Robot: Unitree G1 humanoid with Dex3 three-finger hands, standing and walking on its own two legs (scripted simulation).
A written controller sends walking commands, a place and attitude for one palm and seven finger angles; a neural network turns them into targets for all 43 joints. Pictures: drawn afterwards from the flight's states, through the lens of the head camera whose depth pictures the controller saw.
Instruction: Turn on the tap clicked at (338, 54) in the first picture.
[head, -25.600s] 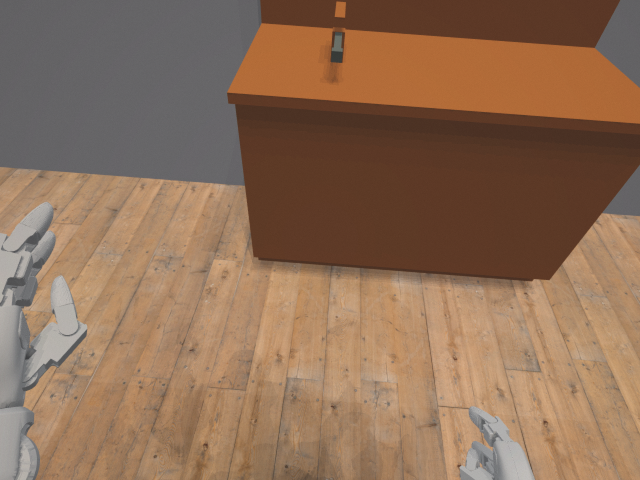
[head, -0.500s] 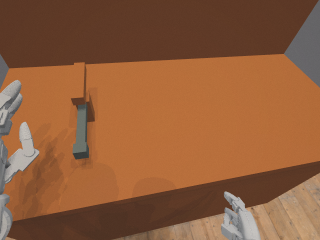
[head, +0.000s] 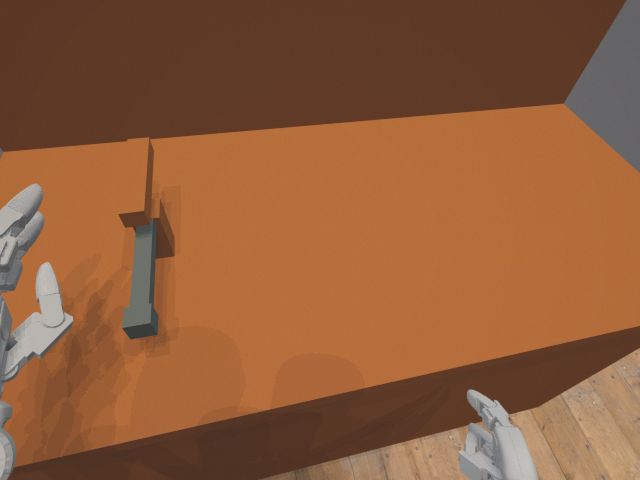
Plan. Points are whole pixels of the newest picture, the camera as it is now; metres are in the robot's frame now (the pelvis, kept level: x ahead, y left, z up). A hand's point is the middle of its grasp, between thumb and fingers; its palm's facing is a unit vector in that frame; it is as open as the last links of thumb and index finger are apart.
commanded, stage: look again from close up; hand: left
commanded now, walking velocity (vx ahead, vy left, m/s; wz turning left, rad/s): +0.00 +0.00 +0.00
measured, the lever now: (141, 321) +0.26 +0.22 +0.08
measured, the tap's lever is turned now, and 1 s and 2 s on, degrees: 0 0 0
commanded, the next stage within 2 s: shuffle to correct the standing spot in 0.40 s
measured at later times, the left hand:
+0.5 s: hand (84, 326) +0.21 +0.23 +0.15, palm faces +0.35 -0.85 -0.39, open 7.4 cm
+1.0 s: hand (133, 348) +0.19 +0.18 +0.17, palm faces +0.25 -0.83 -0.50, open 7.4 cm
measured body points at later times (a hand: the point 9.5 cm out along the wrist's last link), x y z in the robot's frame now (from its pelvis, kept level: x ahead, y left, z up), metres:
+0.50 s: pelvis +0.00 -0.01 +0.00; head +0.02 +0.00 +0.45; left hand +0.19 +0.28 +0.17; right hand +0.17 -0.24 -0.07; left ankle +0.04 +0.07 -0.74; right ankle -0.02 -0.15 -0.74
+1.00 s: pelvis -0.03 -0.05 -0.01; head +0.03 -0.04 +0.44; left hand +0.17 +0.22 +0.20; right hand +0.14 -0.27 -0.09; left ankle +0.03 +0.07 -0.74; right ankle -0.02 -0.15 -0.74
